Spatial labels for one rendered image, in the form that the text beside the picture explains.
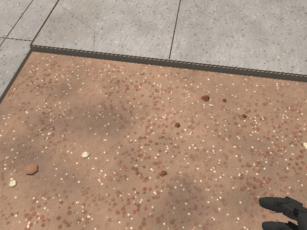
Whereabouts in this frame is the robot right hand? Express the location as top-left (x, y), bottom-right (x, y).
top-left (259, 196), bottom-right (307, 230)

